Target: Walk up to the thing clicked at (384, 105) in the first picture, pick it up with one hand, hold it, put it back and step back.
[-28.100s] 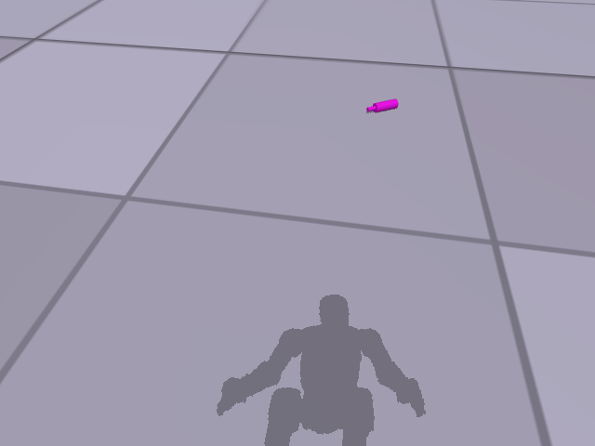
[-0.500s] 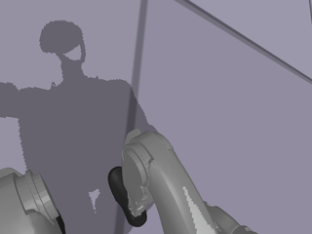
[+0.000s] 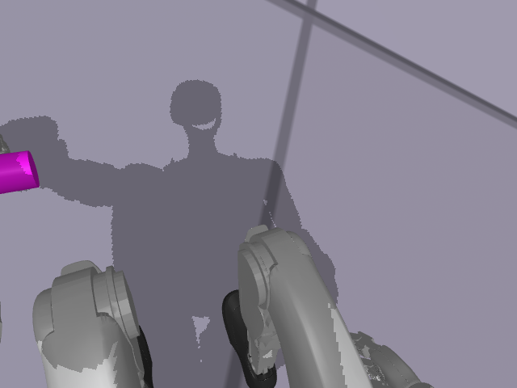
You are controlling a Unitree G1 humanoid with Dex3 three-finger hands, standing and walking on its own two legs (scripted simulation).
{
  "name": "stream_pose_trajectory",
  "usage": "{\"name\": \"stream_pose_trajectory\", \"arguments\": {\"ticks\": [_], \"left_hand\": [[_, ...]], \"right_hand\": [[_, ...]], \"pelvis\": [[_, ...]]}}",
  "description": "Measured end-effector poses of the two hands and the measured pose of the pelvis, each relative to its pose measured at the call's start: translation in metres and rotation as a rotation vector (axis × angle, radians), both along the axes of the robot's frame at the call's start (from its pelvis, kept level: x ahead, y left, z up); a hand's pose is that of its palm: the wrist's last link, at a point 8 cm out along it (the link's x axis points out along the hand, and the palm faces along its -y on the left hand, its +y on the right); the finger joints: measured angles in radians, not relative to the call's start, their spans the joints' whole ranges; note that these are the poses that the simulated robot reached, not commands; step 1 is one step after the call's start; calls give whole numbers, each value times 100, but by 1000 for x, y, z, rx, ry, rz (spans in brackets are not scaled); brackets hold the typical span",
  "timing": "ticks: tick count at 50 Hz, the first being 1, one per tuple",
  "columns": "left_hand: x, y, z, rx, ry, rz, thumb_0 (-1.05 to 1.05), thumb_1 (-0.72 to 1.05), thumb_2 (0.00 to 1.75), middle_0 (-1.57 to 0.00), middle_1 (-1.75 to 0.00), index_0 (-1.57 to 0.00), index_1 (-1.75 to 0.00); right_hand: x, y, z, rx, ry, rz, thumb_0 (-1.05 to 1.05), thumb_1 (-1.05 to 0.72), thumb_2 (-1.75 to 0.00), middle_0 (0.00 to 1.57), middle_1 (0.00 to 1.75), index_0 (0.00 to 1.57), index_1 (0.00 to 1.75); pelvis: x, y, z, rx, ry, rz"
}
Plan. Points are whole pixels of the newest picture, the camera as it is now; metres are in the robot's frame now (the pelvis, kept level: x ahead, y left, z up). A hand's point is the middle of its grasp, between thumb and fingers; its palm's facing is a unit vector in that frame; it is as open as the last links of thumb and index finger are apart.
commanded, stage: settle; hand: left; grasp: from above
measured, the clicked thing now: out of the picture +0.44 +0.37 -0.21
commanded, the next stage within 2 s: lift in 0.24 s
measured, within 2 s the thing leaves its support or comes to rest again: neither
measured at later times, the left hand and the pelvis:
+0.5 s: hand out of the picture +0.43 +0.33 -0.14, palm faces -0.45 -0.10 -0.89, open 8.6 cm; pelvis -0.01 +0.00 +0.02, yaw +3 degrees
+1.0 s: hand out of the picture +0.35 +0.34 +0.00, palm faces -0.46 -0.14 -0.87, open 8.6 cm; pelvis -0.01 +0.00 +0.13, yaw +8 degrees
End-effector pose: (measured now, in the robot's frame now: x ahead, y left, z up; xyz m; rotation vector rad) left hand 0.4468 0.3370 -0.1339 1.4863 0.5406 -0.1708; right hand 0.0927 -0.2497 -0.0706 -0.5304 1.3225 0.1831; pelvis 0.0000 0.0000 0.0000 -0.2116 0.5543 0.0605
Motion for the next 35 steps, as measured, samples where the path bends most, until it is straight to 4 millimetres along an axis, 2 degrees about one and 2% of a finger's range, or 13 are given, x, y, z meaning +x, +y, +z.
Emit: {"name": "stream_pose_trajectory", "arguments": {"ticks": [6,23,29,35], "left_hand": [[-3,-2,17,-11,36,-10,1,21,18,-90,-29,-93,-23],[-3,-3,50,-15,11,-40,0,20,22,-89,-31,-92,-25],[-14,1,70,-27,42,-14,0,21,23,-88,-32,-90,-27],[-33,5,99,-39,58,-15,0,21,23,-87,-32,-90,-28]], "right_hand": [[-3,-2,-1,3,13,-30,0,-92,-90,20,29,20,30],[-31,-13,12,-84,55,-136,0,-92,-90,20,29,20,30],[-31,-10,22,-81,55,-174,0,-92,-90,20,29,20,30],[-22,-8,38,-74,32,-193,0,-92,-90,20,29,20,30]], "pelvis": [[-2,-2,8,17,9,12],[-8,-3,20,30,19,31],[-9,-2,36,36,38,41],[-9,-1,57,46,51,54]]}}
